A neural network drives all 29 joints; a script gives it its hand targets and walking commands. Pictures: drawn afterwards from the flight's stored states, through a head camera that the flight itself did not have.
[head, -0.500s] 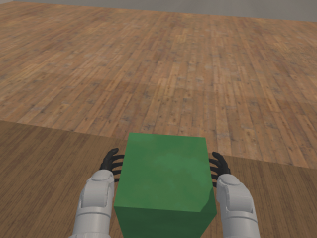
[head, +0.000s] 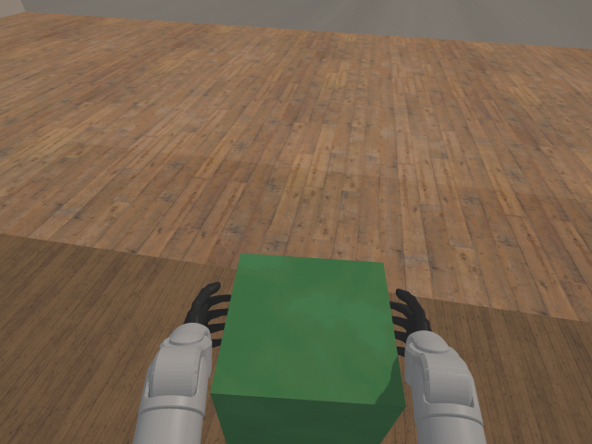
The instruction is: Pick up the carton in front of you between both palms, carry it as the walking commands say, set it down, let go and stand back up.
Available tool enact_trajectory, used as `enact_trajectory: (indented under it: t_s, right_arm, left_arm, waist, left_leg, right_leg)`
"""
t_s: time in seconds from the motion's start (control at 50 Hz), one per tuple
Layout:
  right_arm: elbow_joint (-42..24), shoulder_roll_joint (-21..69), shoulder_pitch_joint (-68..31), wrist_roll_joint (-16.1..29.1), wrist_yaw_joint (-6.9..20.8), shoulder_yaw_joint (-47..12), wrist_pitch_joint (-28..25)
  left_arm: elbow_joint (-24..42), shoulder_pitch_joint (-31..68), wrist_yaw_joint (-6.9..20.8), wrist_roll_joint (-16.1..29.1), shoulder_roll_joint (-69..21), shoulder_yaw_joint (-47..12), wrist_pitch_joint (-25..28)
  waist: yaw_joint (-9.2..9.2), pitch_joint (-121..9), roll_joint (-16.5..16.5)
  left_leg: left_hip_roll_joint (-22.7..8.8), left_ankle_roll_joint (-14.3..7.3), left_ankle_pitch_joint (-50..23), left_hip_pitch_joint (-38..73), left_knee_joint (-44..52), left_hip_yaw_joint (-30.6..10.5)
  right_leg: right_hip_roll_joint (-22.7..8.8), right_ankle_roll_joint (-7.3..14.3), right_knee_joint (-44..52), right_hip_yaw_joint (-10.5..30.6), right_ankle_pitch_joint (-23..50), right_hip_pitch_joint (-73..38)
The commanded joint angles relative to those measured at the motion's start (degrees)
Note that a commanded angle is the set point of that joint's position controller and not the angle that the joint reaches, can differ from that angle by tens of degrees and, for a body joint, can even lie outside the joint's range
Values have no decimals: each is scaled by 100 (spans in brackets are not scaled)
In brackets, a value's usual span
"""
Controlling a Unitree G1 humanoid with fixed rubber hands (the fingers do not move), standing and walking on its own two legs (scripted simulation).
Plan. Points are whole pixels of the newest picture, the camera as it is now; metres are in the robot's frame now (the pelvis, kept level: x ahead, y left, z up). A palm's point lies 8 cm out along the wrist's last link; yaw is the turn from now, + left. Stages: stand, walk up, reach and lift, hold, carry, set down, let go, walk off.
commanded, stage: carry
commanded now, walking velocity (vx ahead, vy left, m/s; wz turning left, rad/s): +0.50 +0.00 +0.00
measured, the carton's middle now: (304, 362) +0.29 +0.00 -0.03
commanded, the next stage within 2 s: none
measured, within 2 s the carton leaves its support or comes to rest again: neither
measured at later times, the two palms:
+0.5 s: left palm (219, 257) +0.41 +0.14 +0.07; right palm (408, 264) +0.41 -0.16 +0.07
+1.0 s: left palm (221, 165) +0.69 +0.19 +0.07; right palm (359, 173) +0.67 -0.11 +0.07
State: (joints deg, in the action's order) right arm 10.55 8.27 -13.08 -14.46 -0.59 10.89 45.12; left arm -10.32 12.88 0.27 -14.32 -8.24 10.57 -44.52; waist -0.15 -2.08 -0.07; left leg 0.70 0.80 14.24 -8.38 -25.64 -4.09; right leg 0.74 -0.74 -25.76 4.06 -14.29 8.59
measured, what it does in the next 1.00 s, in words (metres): walks ahead: right foot, then left foot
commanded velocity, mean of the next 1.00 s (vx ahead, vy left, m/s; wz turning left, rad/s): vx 0.50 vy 0.00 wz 0.00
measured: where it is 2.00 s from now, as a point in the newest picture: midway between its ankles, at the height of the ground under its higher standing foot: (290, 341)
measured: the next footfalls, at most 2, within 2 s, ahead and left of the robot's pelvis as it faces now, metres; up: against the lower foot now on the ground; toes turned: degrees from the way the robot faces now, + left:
right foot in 0.40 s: +0.17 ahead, -0.09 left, +0.00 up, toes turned -8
left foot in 0.78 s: +0.52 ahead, +0.12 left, +0.00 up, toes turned +12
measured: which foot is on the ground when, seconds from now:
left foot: down 0.00-0.44, up 0.46-0.76, down 0.78-1.00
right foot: down 0.00-0.28, up 0.30-0.38, down 0.40-0.82, up 0.84-1.00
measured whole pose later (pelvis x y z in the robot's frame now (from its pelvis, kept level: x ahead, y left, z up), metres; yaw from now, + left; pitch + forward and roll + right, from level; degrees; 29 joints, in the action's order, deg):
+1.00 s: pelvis +0.46 +0.06 +0.00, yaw -2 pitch +3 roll -1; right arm -27.2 8.0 6.6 -0.8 -8.6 2.5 64.4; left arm 27.5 -6.5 -7.8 -1.2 -7.9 2.0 -64.5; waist 2.2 -6.6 0.0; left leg -0.9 -5.3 10.4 -15.3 -21.5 14.3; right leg -6.1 0.9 -60.9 -4.4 -14.6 31.0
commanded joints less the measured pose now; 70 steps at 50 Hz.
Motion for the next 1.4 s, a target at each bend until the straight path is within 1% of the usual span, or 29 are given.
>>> enact_trajectory:
  t_s: [0.0, 0.14, 0.2, 0.24, 0.26, 0.28, 0.32, 0.38, 0.4, 0.42, 0.44, 0.46, 0.5, 0.66, 0.74, 0.76, 0.78, 0.8, 0.82, 0.88, 0.96, 1.14, 1.22, 1.26, 1.28, 1.3, 1.32, 1.34, 1.38]
  right_arm:
    - [-1009, 5263, -3456, 1836, 1282, -3630, -251]
    - [-2286, 5113, -3105, 2278, 951, -4403, 497]
    - [-2581, 4888, -2552, 2337, 752, -4405, 900]
    - [-2726, 4672, -2006, 2299, 533, -4254, 1136]
    - [-2832, 4576, -1715, 2261, 404, -4165, 1254]
    - [-2929, 4531, -1509, 2195, 266, -4069, 1364]
    - [-3534, 4563, -1405, 2273, 29, -4125, 1585]
    - [-4304, 4661, -1261, 2509, -194, -4247, 1746]
    - [-4535, 4601, -1187, 2615, -244, -4286, 1790]
    - [-4953, 4462, -1366, 2732, -277, -4336, 1866]
    - [-5028, 4345, -1506, 2821, -319, -4386, 1898]
    - [-4947, 4270, -1357, 2828, -379, -4369, 1895]
    - [-4717, 4196, -938, 2740, -520, -4181, 1872]
    - [-4557, 3493, 46, 2133, -1055, -3555, 1724]
    - [-4658, 3318, 202, 2223, -1004, -3646, 1786]
    - [-4692, 3286, 206, 2229, -967, -3671, 1817]
    - [-4744, 3203, 200, 2228, -936, -3679, 1857]
    - [-4684, 3277, 174, 2265, -903, -3807, 1872]
    - [-4762, 3439, 136, 2369, -838, -3868, 1882]
    - [-4821, 3978, -322, 2445, -624, -4165, 1799]
    - [-4678, 4134, -425, 2557, -351, -4385, 1689]
    - [-4075, 3308, -1117, 2335, -674, -3739, 1560]
    - [-3472, 3109, -2030, 2193, -1002, -3374, 1450]
    - [-3175, 3138, -2618, 2176, -1103, -3281, 1380]
    - [-3011, 3122, -2859, 2164, -1142, -3239, 1346]
    - [-2892, 3064, -3102, 2123, -1193, -3204, 1298]
    - [-2678, 3210, -3312, 2132, -1217, -3178, 1289]
    - [-2580, 3299, -3236, 2172, -1246, -3179, 1262]
    - [-2307, 3740, -3869, 2198, -1245, -3065, 1154]
  left_arm:
    - [888, 3332, 1206, 1740, -5289, -3535, 186]
    - [2207, 2931, 835, 2249, -5092, -4274, -506]
    - [2573, 2397, 557, 2224, -4820, -4247, -928]
    - [2853, 2127, 358, 2266, -4694, -4251, -1214]
    - [3001, 1976, 263, 2321, -4612, -4283, -1361]
    - [3214, 2026, 192, 2406, -4565, -4360, -1499]
    - [3599, 1812, 54, 2628, -4544, -4396, -1703]
    - [4005, 1150, -207, 2600, -4709, -4141, -1822]
    - [4038, 756, -295, 2510, -4724, -4009, -1832]
    - [4055, 475, -421, 2339, -4633, -3854, -1817]
    - [4247, 512, -541, 2244, -4522, -3748, -1824]
    - [4512, 633, -636, 2262, -4397, -3711, -1849]
    - [4809, 787, -777, 2337, -4218, -3767, -1864]
    - [4797, 192, -981, 2568, -3405, -3885, -1826]
    - [4972, 72, -946, 2580, -3205, -3954, -1886]
    - [4996, 62, -933, 2554, -3129, -3947, -1905]
    - [5049, 66, -923, 2522, -3071, -3928, -1950]
    - [5029, 6, -899, 2500, -3097, -3956, -1991]
    - [5011, 148, -849, 2512, -3221, -4058, -1997]
    - [4720, 199, -644, 2406, -3830, -4041, -1917]
    - [4390, 72, -556, 2134, -4203, -4082, -1732]
    - [4077, 1223, -919, 2052, -3422, -3763, -1640]
    - [3435, 2135, -1115, 2108, -3108, -3323, -1552]
    - [3011, 2511, -1170, 2115, -3092, -3147, -1459]
    - [2792, 2630, -1192, 2077, -3073, -3064, -1406]
    - [2656, 2791, -1197, 2063, -3064, -2988, -1362]
    - [2496, 3123, -1240, 2065, -2917, -2862, -1315]
    - [2336, 3065, -1271, 2172, -3017, -2827, -1259]
    - [2252, 3554, -1235, 2237, -3430, -2868, -1128]
  waist:
    - [-6, -1094, -42]
    - [-34, -1509, 497]
    - [-13, -1461, 547]
    - [101, -1618, -546]
    - [166, -1600, -1324]
    - [224, -1281, -1818]
    - [271, -1083, -981]
    - [-13, -1880, -605]
    - [-157, -2340, -5]
    - [-175, -2297, 1802]
    - [-151, -1996, 1637]
    - [-162, -1776, 791]
    - [-148, -1566, 142]
    - [-115, -779, 915]
    - [71, -1256, 805]
    - [144, -1579, 555]
    - [191, -1851, -455]
    - [152, -2017, -1600]
    - [166, -1855, -1076]
    - [97, -1549, 0]
    - [62, -1409, -512]
    - [138, -707, -723]
    - [195, -643, -768]
    - [-40, -1082, -722]
    - [-188, -1418, -442]
    - [-301, -1986, 99]
    - [-270, -2756, 1318]
    - [-334, -3230, 1634]
    - [-287, -2911, 972]
  left_leg:
    - [-561, -173, 2398, -682, 506, -187]
    - [-404, -229, 1431, -1159, -557, 193]
    - [-295, -214, 789, -1033, -468, 503]
    - [-793, -490, -557, 138, -251, -288]
    - [-1286, -809, -1741, 1218, 34, -1108]
    - [-1795, -1176, -2906, 1787, 310, -1869]
    - [-1955, -1348, -3434, 1984, 312, -1838]
    - [-1230, -545, -2746, 192, -473, 76]
    - [-805, -235, -1808, -1189, -1519, 705]
    - [-249, 68, -121, -2925, -3058, 1299]
    - [-111, -45, 1429, -3767, -3673, 857]
    - [-399, -110, 1607, -4037, -4076, 611]
    - [-711, -158, 1215, -4098, -3731, 619]
    - [-229, -164, -704, -2263, -867, 1641]
    - [251, -356, -611, 45, -424, 2171]
    - [-62, -349, -393, 1079, -313, 1838]
    - [-1591, -807, 1451, 1751, 446, -734]
    - [-2696, -1438, 1477, 2191, 1508, -2987]
    - [-2626, -1489, 937, 1863, 1512, -2633]
    - [-2147, -1017, 252, 543, 1576, -1120]
    - [-1757, -772, 533, 96, 1899, 66]
    - [-1469, -958, -787, 960, 1669, 806]
    - [-1370, -755, -2755, 870, 708, 1217]
    - [-1154, -521, -3631, 700, -434, 1548]
    - [-889, -325, -3480, 504, -1357, 1728]
    - [-686, -155, -1795, -273, -2453, 1571]
    - [-14, 13, 1147, -1756, -4161, 1270]
    - [223, -8, 2027, -2225, -5107, 696]
    - [-132, -261, 1734, -2589, -5135, 286]
  right_leg:
    - [-515, 182, 477, 137, -2288, 523]
    - [-1000, 587, 451, 821, -1829, 364]
    - [-977, 625, -58, 577, -363, 292]
    - [-470, 307, -1661, -453, 737, 1250]
    - [-196, 78, -2441, -935, 263, 2583]
    - [-69, -27, -2475, -1202, -1405, 3671]
    - [-162, 50, -1760, -1118, -2098, 3902]
    - [200, 196, 357, -1550, 97, 232]
    - [-282, 330, 578, -834, 97, -1825]
    - [-2003, 916, 985, 1876, 522, -2619]
    - [-2468, 1464, 946, 2632, 1939, -2766]
    - [-2535, 1586, 835, 2291, 2330, -2658]
    - [-2222, 1195, 997, 1303, 1980, -2349]
    - [-1399, 643, 1436, -798, 2615, -851]
    - [-1117, 311, -424, -1645, 3829, -253]
    - [-954, 195, -1411, -1668, 2988, 382]
    - [-527, -14, -3047, -1525, 1474, 1545]
    - [117, -49, -4488, -1074, -1011, 2708]
    - [-314, 113, -5170, -470, -1094, 2924]
    - [-901, 271, -4601, -283, -331, 2668]
    - [-830, 154, -3276, -776, 155, 2459]
    - [-624, 119, -1380, -1272, 1237, 3275]
    - [-336, 347, -878, -1439, 1449, 2489]
    - [30, 391, -514, -1764, 1547, 1274]
    - [164, 338, -27, -1912, 1937, 361]
    - [-604, 394, -187, -1110, 3116, -927]
    - [-2245, 1323, -533, 1095, 5089, -2516]
    - [-2445, 1771, -38, 1840, 4326, -2545]
    - [-2083, 1538, 14, 1142, 3771, -1977]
